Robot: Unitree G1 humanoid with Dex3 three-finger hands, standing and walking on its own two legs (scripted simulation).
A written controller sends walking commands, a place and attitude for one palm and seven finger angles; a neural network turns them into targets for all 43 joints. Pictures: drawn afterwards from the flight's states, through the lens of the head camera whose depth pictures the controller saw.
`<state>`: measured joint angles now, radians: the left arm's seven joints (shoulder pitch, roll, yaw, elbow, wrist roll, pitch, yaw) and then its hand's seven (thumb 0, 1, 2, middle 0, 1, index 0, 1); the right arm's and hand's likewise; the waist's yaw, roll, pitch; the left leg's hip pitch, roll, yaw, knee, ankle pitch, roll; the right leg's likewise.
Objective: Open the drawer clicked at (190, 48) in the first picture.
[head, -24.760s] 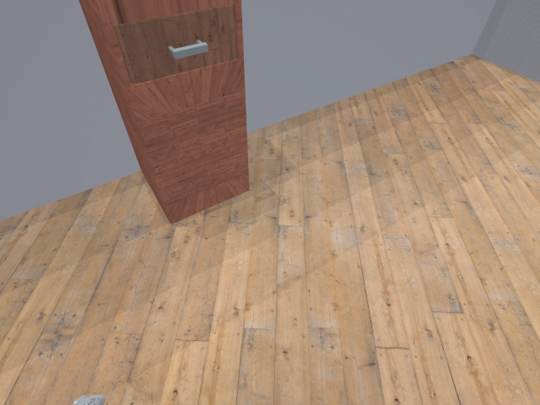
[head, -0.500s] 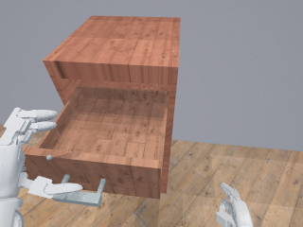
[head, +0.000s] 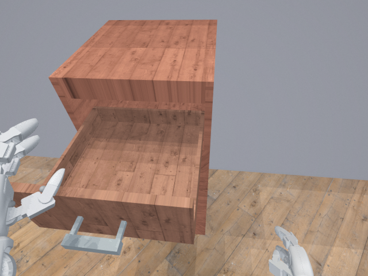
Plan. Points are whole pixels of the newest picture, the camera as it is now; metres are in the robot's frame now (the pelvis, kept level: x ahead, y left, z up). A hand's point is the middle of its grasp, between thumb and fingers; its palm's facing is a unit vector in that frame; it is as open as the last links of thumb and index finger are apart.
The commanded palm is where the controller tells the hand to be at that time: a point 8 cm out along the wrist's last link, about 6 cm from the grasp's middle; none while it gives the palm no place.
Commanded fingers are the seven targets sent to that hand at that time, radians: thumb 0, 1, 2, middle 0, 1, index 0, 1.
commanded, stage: draw the hand back to the body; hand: left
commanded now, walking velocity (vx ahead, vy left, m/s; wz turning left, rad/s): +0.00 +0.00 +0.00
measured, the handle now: (96, 233) +0.19 +0.21 +0.03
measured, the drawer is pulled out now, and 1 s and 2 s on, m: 0.30 0.30 0.30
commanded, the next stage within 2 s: step back with the hand held close in 0.28 s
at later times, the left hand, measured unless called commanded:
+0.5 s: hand (43, 189) +0.18 +0.22 +0.21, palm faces +0.43 -0.78 -0.46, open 7.5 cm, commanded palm +0.11 +0.27 +0.22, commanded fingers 0.00 0.90 0.90 -0.20 -0.30 -0.20 -0.30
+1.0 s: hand (6, 234) +0.12 +0.24 +0.20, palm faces +0.39 -0.77 -0.51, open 7.4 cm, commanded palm +0.05 +0.29 +0.22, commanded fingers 0.00 0.90 0.90 -0.20 -0.30 -0.20 -0.30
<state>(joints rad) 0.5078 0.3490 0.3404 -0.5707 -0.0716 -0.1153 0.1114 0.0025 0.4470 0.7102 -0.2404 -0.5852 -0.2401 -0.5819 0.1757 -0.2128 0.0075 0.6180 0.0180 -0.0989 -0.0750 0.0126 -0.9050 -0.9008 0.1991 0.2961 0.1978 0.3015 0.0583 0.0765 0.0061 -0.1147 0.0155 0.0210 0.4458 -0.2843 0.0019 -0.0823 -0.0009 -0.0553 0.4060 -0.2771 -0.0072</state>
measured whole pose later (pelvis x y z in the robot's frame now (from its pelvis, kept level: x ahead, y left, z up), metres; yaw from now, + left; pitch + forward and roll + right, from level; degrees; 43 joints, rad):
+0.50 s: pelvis -0.01 -0.01 +0.00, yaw +1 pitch -1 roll -1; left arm 0.49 0.38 0.40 -0.56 -0.07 -0.16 0.10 0.01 0.88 0.90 -0.21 -0.31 -0.21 -0.30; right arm 0.17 -0.22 0.01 0.58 0.03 -0.07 -0.06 0.01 -0.90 -0.90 0.20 0.30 0.20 0.30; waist 0.03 0.09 0.01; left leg -0.18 0.04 0.00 0.47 -0.27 -0.01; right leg -0.13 0.02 -0.08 0.40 -0.25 -0.03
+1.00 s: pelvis -0.08 +0.01 -0.01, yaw +0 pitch +1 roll -1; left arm 0.58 0.44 0.47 -0.71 -0.05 -0.23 0.15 0.01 0.88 0.90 -0.21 -0.30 -0.21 -0.30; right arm 0.19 -0.20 0.00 0.54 0.03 -0.08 -0.06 0.01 -0.90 -0.90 0.20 0.30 0.20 0.30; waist 0.00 0.01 0.04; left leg -0.39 0.01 0.02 0.58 -0.22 0.02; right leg -0.36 -0.02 -0.05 0.56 -0.22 0.00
